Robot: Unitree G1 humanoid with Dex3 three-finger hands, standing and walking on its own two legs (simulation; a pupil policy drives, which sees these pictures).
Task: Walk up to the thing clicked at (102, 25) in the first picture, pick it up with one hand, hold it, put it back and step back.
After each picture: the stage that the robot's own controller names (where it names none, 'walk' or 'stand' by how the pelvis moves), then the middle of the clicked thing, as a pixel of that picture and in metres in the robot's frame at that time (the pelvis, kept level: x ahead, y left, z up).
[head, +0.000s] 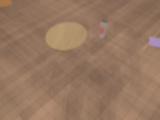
stand; (103, 28) +1.51 -0.29 -0.65
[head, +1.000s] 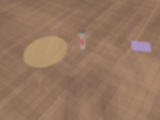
walk; (82, 39) +1.40 +0.06 -0.63
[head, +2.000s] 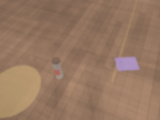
walk; (57, 68) +0.89 +0.26 -0.65
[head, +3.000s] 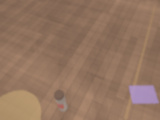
walk; (61, 101) +0.54 +0.20 -0.65
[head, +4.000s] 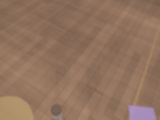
stand; (57, 115) +0.44 +0.14 -0.64
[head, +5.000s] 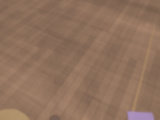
stand; out of the picture +0.41 +0.16 -0.66
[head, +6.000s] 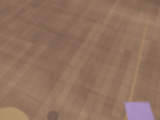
stand; out of the picture +0.41 +0.18 -0.66
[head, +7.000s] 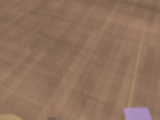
stand; out of the picture +0.40 +0.18 -0.66
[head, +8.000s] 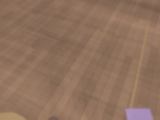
stand; out of the picture +0.40 +0.17 -0.66
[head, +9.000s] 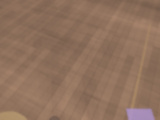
stand; out of the picture +0.40 +0.17 -0.66
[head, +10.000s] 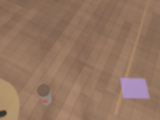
go down; (45, 95) +0.44 +0.16 -0.55
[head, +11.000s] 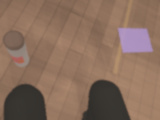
go down; (18, 51) +0.48 +0.22 -0.26
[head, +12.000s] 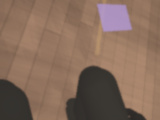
close in; out of the picture +0.47 +0.25 -0.19
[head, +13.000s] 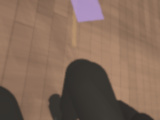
close; out of the picture +0.46 +0.28 -0.16
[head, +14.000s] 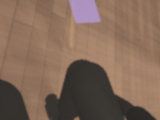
lift; out of the picture +0.42 +0.26 -0.17
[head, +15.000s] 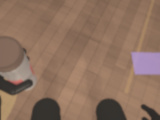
lift; (18, 70) +0.34 +0.19 +0.03
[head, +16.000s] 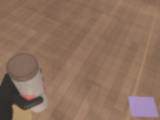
hold; (32, 87) +0.30 +0.16 +0.05
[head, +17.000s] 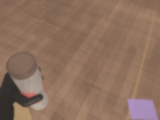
hold; (32, 86) +0.31 +0.16 +0.04
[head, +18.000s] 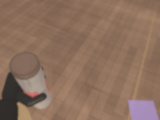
crouch; (35, 85) +0.31 +0.15 +0.05
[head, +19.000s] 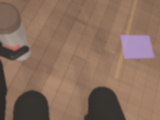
crouch; (14, 38) +0.46 +0.18 -0.03
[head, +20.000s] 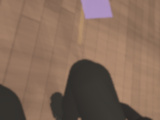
lower; out of the picture +0.44 +0.28 -0.18
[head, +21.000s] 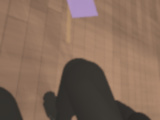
lower; out of the picture +0.45 +0.29 -0.17
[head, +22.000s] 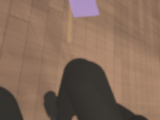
lower; out of the picture +0.46 +0.29 -0.17
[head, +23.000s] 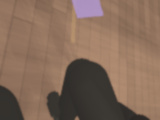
lower; out of the picture +0.45 +0.29 -0.16
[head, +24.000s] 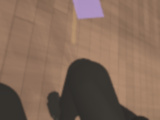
loosen; out of the picture +0.44 +0.27 -0.17
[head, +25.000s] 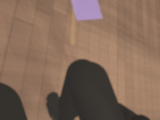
withdraw; out of the picture +0.45 +0.27 -0.17
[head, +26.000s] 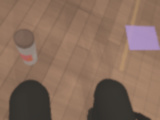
walk; (27, 49) +0.47 +0.21 -0.25
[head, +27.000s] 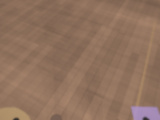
stand; out of the picture +0.40 +0.14 -0.59
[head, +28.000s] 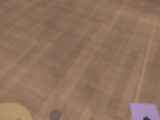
stand; out of the picture +0.42 +0.15 -0.60
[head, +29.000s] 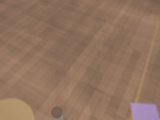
stand; (58, 118) +0.43 +0.15 -0.61
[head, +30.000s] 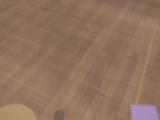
walk; out of the picture +0.44 +0.15 -0.65
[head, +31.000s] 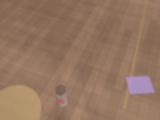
walk; (62, 96) +0.54 +0.17 -0.64
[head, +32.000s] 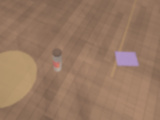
walk; (57, 60) +0.81 +0.13 -0.64
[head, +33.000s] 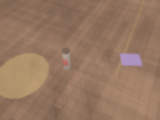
stand; (66, 59) +1.01 +0.14 -0.64
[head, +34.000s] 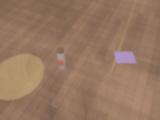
stand; (61, 59) +1.02 +0.18 -0.66
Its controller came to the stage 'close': yes
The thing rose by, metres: 0.69
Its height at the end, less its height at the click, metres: +0.00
